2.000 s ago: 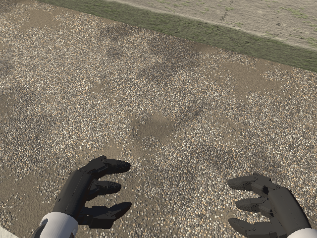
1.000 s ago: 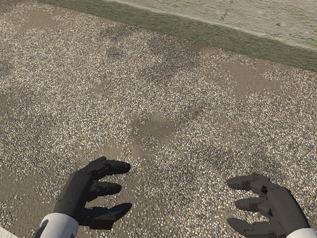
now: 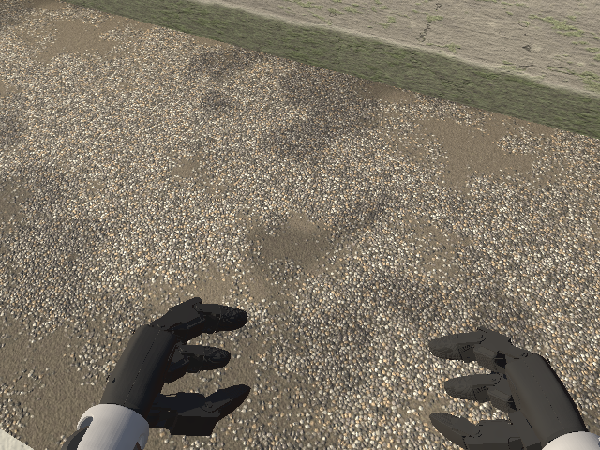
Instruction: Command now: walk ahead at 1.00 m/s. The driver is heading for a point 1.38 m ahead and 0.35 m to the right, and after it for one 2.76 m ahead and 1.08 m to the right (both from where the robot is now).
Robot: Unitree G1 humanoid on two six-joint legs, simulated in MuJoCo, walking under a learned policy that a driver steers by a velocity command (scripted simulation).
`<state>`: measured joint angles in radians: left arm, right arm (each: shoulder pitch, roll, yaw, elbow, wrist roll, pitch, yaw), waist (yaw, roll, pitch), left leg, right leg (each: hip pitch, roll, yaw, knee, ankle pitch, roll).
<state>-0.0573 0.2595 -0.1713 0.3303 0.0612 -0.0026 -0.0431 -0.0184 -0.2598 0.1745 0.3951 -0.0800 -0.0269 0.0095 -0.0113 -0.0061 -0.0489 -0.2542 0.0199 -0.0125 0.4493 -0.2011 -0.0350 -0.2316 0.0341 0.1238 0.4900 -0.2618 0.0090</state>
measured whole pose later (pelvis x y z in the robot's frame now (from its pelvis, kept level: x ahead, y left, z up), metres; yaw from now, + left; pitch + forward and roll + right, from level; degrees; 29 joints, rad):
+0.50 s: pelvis +0.00 +0.00 +0.00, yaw +0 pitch +0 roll +1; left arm -0.06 0.26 -0.17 0.33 0.06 0.00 -0.04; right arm -0.02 -0.26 0.17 0.39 -0.08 -0.03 0.01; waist -0.01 -0.01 -0.05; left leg -0.25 0.02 -0.01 0.45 -0.20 -0.04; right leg -0.23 0.03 0.13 0.49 -0.26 0.01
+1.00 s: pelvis +0.00 +0.00 +0.00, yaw +0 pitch +0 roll +1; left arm -0.06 0.26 -0.17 0.33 0.06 0.00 -0.04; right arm -0.02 -0.26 0.17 0.39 -0.08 -0.03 0.01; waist -0.01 -0.01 -0.05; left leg -0.25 0.02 -0.01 0.45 -0.20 -0.04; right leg -0.23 0.03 0.13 0.49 -0.26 0.01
